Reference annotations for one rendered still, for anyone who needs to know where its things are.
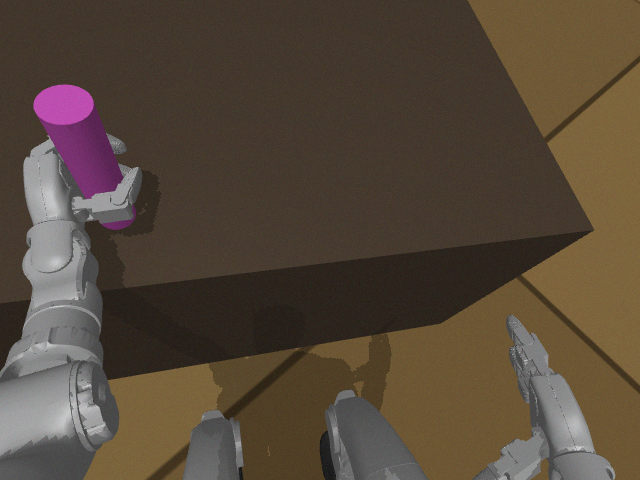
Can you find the left robot arm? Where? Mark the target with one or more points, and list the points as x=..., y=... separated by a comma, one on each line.
x=56, y=406

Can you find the right robot arm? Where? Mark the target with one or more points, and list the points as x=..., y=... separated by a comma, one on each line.
x=580, y=465

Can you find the can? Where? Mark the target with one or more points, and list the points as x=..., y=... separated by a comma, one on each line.
x=69, y=116

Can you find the left robot hand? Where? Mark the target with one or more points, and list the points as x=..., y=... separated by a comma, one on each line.
x=52, y=193

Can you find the right robot hand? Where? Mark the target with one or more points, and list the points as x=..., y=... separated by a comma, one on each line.
x=558, y=424

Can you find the right robot foot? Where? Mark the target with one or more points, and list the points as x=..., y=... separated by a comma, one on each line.
x=326, y=459

